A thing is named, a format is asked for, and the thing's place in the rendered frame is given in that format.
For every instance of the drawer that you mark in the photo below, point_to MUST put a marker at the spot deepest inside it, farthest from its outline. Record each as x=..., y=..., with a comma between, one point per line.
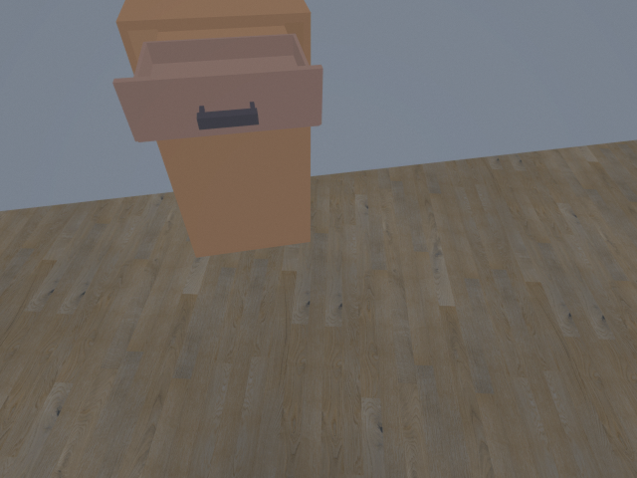
x=173, y=78

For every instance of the cabinet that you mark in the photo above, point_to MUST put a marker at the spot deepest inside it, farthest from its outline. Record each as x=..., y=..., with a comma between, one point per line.
x=240, y=191

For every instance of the handle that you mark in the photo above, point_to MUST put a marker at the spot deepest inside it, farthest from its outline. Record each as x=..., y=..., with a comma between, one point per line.
x=207, y=120

